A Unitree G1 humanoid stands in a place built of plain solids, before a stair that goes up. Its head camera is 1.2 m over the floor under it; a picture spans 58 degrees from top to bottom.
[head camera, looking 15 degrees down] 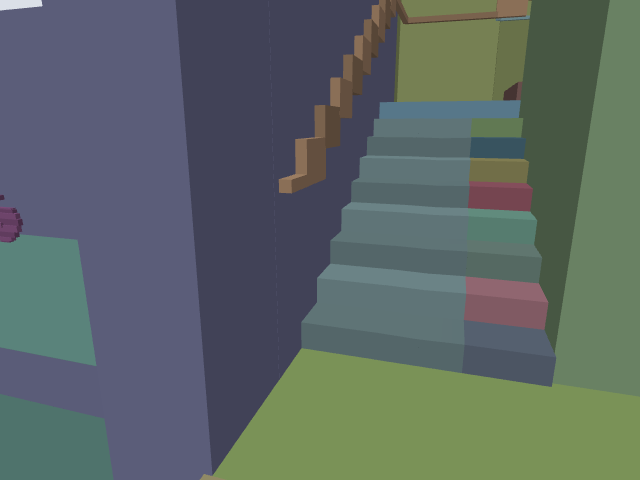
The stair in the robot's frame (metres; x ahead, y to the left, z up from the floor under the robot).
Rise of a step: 0.16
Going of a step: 0.29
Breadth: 1.25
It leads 17 degrees to the right of straight ahead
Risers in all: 9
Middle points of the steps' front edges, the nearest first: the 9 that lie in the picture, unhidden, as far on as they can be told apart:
1.98 -0.50 0.16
2.25 -0.58 0.31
2.53 -0.66 0.47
2.81 -0.75 0.62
3.08 -0.83 0.78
3.36 -0.92 0.94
3.64 -1.00 1.09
3.91 -1.09 1.25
4.19 -1.17 1.40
